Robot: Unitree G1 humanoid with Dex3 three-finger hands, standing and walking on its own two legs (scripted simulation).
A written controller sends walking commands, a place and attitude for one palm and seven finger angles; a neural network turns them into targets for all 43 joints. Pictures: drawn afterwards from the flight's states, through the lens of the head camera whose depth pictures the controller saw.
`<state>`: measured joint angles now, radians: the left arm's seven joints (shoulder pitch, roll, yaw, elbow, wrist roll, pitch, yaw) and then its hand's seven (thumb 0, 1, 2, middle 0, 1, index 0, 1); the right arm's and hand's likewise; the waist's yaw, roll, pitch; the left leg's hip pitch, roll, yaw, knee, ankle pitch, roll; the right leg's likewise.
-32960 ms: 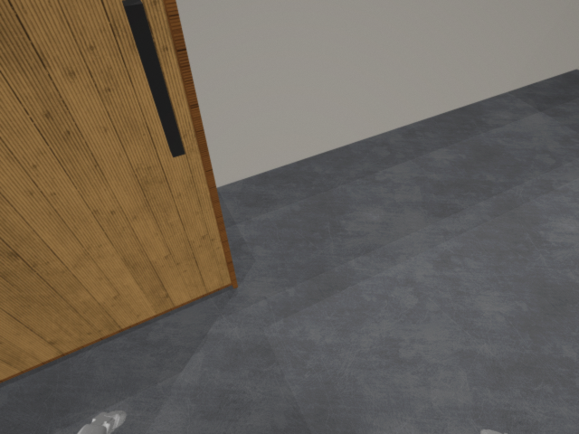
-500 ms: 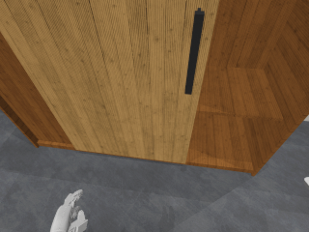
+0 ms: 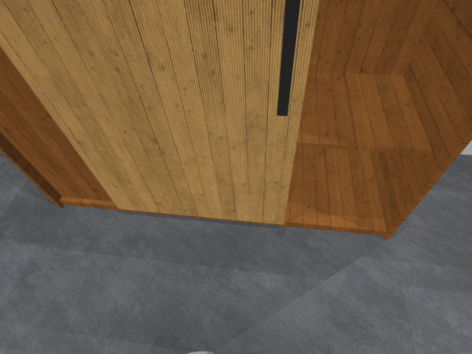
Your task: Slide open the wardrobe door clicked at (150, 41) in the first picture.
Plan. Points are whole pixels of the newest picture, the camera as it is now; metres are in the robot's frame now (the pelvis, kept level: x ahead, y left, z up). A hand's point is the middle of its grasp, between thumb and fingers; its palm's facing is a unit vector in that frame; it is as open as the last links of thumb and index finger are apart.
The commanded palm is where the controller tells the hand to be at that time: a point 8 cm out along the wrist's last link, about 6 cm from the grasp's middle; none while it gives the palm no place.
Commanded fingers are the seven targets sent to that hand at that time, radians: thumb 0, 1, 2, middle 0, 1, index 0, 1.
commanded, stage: let the arm hang, fingers relaxed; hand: right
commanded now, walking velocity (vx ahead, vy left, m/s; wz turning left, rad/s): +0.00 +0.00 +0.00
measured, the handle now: (287, 53) +0.70 -0.07 +0.13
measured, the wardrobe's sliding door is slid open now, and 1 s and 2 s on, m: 0.45 0.45 0.45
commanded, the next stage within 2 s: look to check the result in 0.72 s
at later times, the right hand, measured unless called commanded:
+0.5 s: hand out of the picture +0.09 -0.25 -0.15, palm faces -0.01 +0.95 -0.31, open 7.4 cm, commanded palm none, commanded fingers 0.00 -0.90 -0.90 0.20 0.30 0.20 0.30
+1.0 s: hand out of the picture +0.14 -0.24 -0.15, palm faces -0.03 +0.95 -0.30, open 7.4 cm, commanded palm none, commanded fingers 0.00 -0.90 -0.90 0.20 0.30 0.20 0.30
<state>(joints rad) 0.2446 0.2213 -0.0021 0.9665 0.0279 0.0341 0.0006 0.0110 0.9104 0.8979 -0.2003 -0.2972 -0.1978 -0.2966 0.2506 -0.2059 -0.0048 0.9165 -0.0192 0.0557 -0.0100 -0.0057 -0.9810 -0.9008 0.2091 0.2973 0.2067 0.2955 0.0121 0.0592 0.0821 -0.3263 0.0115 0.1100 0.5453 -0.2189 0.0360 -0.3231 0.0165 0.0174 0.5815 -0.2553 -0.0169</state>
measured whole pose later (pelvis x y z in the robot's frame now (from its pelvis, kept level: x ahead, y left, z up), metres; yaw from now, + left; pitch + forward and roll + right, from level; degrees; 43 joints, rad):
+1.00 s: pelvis +0.06 -0.01 +0.02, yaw +1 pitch +0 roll +0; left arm 0.09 0.31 0.00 1.11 0.01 -0.01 0.01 0.01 0.91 0.90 -0.20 -0.30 -0.20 -0.30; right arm 0.10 -0.30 -0.01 1.13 -0.01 -0.02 0.00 0.00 -0.90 -0.90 0.20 0.30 0.20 0.29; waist 0.00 0.00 0.05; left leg -0.13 0.01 0.09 0.32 -0.19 0.01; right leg -0.10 0.03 0.00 0.31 -0.21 -0.03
